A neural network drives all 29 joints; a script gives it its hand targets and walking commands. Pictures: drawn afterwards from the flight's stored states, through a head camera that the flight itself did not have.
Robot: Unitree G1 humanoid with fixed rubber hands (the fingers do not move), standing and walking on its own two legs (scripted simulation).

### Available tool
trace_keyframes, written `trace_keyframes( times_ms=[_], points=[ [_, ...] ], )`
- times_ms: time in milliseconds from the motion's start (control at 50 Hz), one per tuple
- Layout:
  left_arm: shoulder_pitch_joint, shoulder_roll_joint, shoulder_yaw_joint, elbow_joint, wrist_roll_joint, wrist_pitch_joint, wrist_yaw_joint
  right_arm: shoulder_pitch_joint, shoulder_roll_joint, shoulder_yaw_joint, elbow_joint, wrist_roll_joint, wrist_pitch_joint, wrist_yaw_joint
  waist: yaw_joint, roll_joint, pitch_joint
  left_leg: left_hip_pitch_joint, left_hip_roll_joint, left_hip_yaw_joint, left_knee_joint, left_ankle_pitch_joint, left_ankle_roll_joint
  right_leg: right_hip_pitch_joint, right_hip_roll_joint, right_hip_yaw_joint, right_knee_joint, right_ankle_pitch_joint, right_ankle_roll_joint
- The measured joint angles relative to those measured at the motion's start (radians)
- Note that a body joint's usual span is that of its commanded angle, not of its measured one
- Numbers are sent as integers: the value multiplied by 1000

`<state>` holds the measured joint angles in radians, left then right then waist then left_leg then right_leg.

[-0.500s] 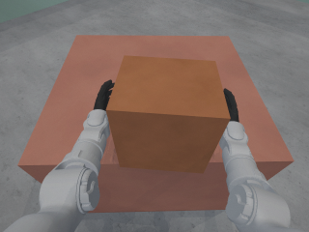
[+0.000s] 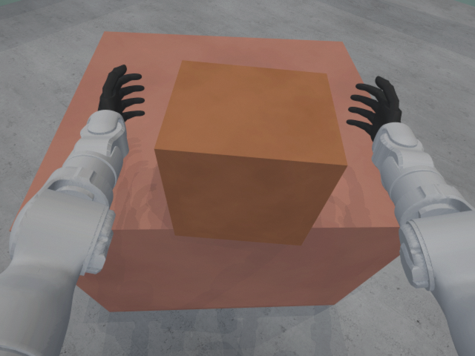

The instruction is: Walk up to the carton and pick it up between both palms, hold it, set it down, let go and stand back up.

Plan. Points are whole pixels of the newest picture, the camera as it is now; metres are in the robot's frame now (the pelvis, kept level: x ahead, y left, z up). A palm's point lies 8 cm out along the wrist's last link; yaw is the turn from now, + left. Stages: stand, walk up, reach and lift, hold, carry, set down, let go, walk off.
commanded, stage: set down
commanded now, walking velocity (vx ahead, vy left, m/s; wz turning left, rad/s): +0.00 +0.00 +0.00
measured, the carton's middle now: (245, 159) +0.46 -0.01 +0.05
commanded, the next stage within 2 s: none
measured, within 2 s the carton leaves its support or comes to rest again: neither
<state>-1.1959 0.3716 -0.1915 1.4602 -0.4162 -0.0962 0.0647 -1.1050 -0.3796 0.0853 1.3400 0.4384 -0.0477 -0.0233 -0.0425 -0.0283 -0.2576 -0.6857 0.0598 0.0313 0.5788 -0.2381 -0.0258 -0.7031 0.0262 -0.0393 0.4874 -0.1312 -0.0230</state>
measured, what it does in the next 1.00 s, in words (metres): stands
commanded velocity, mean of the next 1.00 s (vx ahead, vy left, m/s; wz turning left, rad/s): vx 0.00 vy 0.00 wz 0.00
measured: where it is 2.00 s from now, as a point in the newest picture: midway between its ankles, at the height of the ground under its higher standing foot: outside the picture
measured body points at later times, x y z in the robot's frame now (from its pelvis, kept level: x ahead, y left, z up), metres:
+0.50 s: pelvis -0.03 -0.02 -0.01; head +0.03 +0.00 +0.44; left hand +0.48 +0.20 +0.19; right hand +0.46 -0.23 +0.18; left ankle +0.00 +0.13 -0.72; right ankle +0.04 -0.11 -0.72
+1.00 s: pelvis -0.01 -0.02 +0.01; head +0.02 +0.02 +0.46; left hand +0.46 +0.23 +0.18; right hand +0.44 -0.24 +0.20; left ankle +0.00 +0.13 -0.72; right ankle +0.04 -0.11 -0.72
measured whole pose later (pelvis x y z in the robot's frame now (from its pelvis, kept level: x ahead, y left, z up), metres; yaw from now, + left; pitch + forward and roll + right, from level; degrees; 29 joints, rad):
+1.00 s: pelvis -0.01 -0.02 +0.01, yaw +4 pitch +13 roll -1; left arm -1.06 0.49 -0.11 1.07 -0.37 0.28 0.02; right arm -0.99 -0.36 -0.07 1.00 0.38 0.28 -0.05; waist -0.11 -0.05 -0.20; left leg -0.52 0.05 -0.03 0.49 -0.19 -0.05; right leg -0.52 0.02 -0.10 0.41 -0.11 -0.05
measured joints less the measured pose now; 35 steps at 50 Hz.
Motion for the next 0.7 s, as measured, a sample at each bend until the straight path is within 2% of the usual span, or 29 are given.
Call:
trace_keyframes(
  times_ms=[140, 260, 500, 700],
  points=[
    [19, 56, -73, -110, -58, 49, 1, -5, -28, -39, -61, 14, 39, 35, -19, -2, -19, -91, 3, -29, 40, 10, -10, -78, 2, -28, 30, 7, -13],
    [-15, 66, -69, -181, -61, 119, 2, -25, -25, -79, -123, -13, 103, 36, -35, -1, -33, -137, -2, -41, 46, 28, -13, -125, -4, -40, 50, 13, -20],
    [-109, 72, -28, -83, -44, 195, -12, -58, 19, -120, -171, -86, 221, -21, -59, 12, -43, -97, -19, -47, 6, 53, -13, -102, -21, -46, 57, 7, -26],
    [-66, 108, 12, -120, -30, 258, -30, -15, 22, -126, -224, -90, 290, -42, -61, 1, -16, 5, -21, -55, -46, 61, -17, 1, -21, -54, 11, 8, -26]
  ],
)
